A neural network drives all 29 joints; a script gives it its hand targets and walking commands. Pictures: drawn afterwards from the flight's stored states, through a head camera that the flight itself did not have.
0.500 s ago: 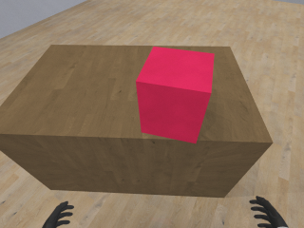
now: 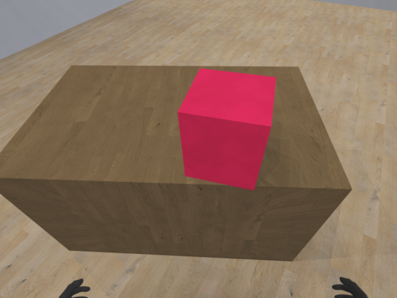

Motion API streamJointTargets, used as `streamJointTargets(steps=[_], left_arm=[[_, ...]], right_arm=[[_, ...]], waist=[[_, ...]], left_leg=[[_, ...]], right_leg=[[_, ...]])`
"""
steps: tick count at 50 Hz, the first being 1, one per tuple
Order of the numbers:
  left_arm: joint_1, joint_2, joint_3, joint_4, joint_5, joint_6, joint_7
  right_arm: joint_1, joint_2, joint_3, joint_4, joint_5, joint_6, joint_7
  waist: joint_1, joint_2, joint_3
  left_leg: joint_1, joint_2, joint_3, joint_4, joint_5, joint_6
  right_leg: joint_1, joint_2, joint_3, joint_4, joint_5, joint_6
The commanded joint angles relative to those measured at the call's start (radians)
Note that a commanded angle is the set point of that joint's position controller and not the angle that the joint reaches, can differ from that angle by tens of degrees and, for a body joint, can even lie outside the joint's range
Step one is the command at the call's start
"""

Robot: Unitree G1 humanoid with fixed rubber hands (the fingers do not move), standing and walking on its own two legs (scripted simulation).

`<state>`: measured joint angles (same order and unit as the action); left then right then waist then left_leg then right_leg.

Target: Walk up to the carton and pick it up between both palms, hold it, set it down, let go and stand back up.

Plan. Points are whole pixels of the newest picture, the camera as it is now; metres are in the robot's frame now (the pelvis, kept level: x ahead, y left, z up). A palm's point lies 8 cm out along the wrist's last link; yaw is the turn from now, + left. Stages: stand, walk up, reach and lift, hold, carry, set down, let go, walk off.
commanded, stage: stand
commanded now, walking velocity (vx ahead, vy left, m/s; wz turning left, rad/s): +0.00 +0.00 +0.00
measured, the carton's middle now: (227, 130) +0.55 -0.06 +0.00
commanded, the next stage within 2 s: none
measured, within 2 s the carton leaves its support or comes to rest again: neither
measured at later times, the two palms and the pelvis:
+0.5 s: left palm out of the picture +0.10 +0.30 -0.09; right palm out of the picture +0.09 -0.31 -0.10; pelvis +0.00 +0.00 +0.01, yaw +0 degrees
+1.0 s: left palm out of the picture +0.10 +0.31 -0.10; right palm out of the picture +0.10 -0.31 -0.10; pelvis +0.01 +0.00 +0.01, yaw +0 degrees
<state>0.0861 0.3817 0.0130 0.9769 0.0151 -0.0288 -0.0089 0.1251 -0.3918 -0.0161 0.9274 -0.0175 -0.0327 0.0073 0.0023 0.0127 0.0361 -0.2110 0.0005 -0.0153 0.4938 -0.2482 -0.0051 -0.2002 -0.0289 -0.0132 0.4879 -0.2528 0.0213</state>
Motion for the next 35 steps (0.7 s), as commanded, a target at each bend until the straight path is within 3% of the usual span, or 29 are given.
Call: streamJointTargets(steps=[1,2,5,7,8,10,12,14,20,21,22,26,27,28,30,32,33,35], left_arm=[[-0.074,0.173,0.025,-0.035,0.000,-0.014,0.006],[-0.054,0.177,0.029,-0.024,-0.006,-0.018,0.007],[-0.074,0.176,0.024,-0.006,-0.001,-0.012,0.004],[-0.066,0.178,0.026,0.004,-0.003,-0.015,0.006],[-0.067,0.187,0.029,0.006,-0.002,-0.012,0.006],[-0.076,0.172,0.025,0.013,0.001,-0.010,0.008],[-0.056,0.186,0.027,0.037,-0.002,-0.013,0.009],[-0.085,0.174,0.021,0.038,0.000,-0.009,0.006],[-0.066,0.181,0.022,0.048,-0.004,-0.012,0.011],[-0.067,0.190,0.027,0.054,-0.001,-0.012,0.011],[-0.058,0.179,0.027,0.056,-0.003,-0.010,0.010],[-0.068,0.182,0.026,0.061,-0.002,-0.005,0.009],[-0.065,0.177,0.029,0.061,0.004,-0.009,0.009],[-0.085,0.187,0.029,0.059,0.002,-0.002,0.011],[-0.047,0.177,0.023,0.067,-0.002,-0.006,0.013],[-0.071,0.171,0.020,0.076,-0.002,-0.002,0.012],[-0.064,0.171,0.023,0.067,-0.003,-0.004,0.011],[-0.060,0.189,0.026,0.072,-0.005,-0.002,0.015]], right_arm=[[-0.047,-0.166,-0.033,-0.028,0.000,-0.011,-0.008],[-0.060,-0.152,-0.032,-0.020,-0.001,-0.012,-0.007],[-0.041,-0.160,-0.031,0.008,0.001,-0.013,-0.005],[-0.058,-0.149,-0.023,0.019,-0.003,-0.011,-0.005],[-0.060,-0.165,-0.033,0.021,-0.001,-0.011,-0.005],[-0.072,-0.185,-0.035,0.023,-0.003,-0.010,-0.010],[-0.070,-0.163,-0.029,0.037,0.003,-0.009,-0.007],[-0.045,-0.163,-0.025,0.049,0.007,-0.009,-0.008],[-0.063,-0.159,-0.023,0.059,0.001,-0.005,-0.011],[-0.063,-0.164,-0.027,0.071,-0.002,-0.002,-0.007],[-0.063,-0.168,-0.025,0.074,-0.004,-0.004,-0.012],[-0.072,-0.178,-0.032,0.073,0.000,-0.004,-0.013],[-0.061,-0.164,-0.027,0.079,0.002,-0.001,-0.014],[-0.066,-0.167,-0.024,0.077,-0.003,-0.001,-0.016],[-0.053,-0.169,-0.026,0.077,0.000,-0.002,-0.009],[-0.058,-0.175,-0.030,0.078,0.002,-0.005,-0.012],[-0.060,-0.169,-0.025,0.082,0.003,0.000,-0.012],[-0.062,-0.159,-0.025,0.081,0.001,-0.001,-0.007]], waist=[[-0.007,-0.024,-0.077],[0.009,-0.006,-0.059],[0.001,-0.036,-0.061],[0.005,-0.004,-0.039],[0.004,-0.030,-0.058],[0.012,0.001,-0.049],[0.003,-0.027,-0.053],[-0.006,-0.017,-0.054],[0.007,0.004,-0.043],[0.003,-0.031,-0.053],[0.008,0.001,-0.056],[0.011,-0.013,-0.029],[0.006,0.005,-0.026],[0.002,-0.035,-0.025],[0.006,-0.005,-0.051],[-0.006,-0.025,-0.058],[0.010,-0.027,-0.055],[-0.001,0.007,-0.040]], left_leg=[[0.017,0.095,-0.089,-0.112,0.113,0.040],[-0.002,0.100,-0.095,-0.124,0.099,0.044],[0.019,0.100,-0.089,-0.134,0.133,0.038],[0.021,0.099,-0.084,-0.145,0.132,0.030],[0.034,0.101,-0.086,-0.149,0.123,0.030],[0.029,0.096,-0.081,-0.163,0.138,0.026],[0.051,0.108,-0.100,-0.173,0.109,0.038],[0.044,0.107,-0.094,-0.183,0.102,0.030],[0.056,0.106,-0.092,-0.191,0.108,0.028],[0.059,0.107,-0.092,-0.194,0.096,0.026],[0.049,0.109,-0.088,-0.189,0.111,0.028],[0.039,0.109,-0.092,-0.205,0.093,0.024],[0.048,0.107,-0.088,-0.205,0.095,0.024],[0.044,0.106,-0.085,-0.199,0.093,0.020],[0.052,0.112,-0.097,-0.209,0.104,0.027],[0.060,0.109,-0.094,-0.198,0.120,0.027],[0.061,0.110,-0.089,-0.203,0.130,0.023],[0.063,0.112,-0.091,-0.203,0.148,0.027]], right_leg=[[0.038,-0.091,0.092,-0.105,0.100,-0.063],[0.051,-0.085,0.090,-0.125,0.099,-0.058],[0.056,-0.089,0.088,-0.131,0.111,-0.059],[0.047,-0.089,0.091,-0.155,0.117,-0.048],[0.062,-0.088,0.083,-0.158,0.130,-0.050],[0.067,-0.089,0.077,-0.157,0.137,-0.048],[0.056,-0.086,0.081,-0.168,0.108,-0.049],[0.060,-0.096,0.091,-0.175,0.076,-0.058],[0.061,-0.089,0.098,-0.202,0.071,-0.053],[0.067,-0.089,0.093,-0.199,0.078,-0.052],[0.085,-0.093,0.095,-0.196,0.098,-0.053],[0.060,-0.088,0.079,-0.203,0.066,-0.045],[0.055,-0.085,0.079,-0.198,0.069,-0.045],[0.054,-0.086,0.085,-0.207,0.078,-0.045],[0.079,-0.095,0.087,-0.197,0.092,-0.050],[0.076,-0.096,0.087,-0.195,0.117,-0.051],[0.081,-0.094,0.085,-0.199,0.109,-0.051],[0.067,-0.092,0.079,-0.192,0.136,-0.041]])
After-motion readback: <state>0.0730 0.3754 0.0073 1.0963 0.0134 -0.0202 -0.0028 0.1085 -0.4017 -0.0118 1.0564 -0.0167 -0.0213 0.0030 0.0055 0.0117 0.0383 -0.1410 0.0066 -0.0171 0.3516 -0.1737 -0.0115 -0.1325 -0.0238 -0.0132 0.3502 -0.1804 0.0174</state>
